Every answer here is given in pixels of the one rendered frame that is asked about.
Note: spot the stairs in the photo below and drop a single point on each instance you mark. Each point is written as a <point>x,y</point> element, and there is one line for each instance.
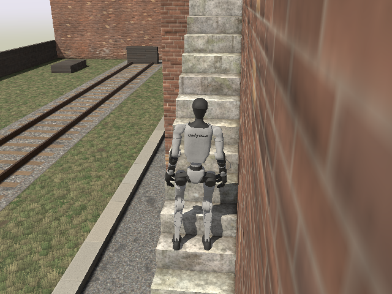
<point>211,69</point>

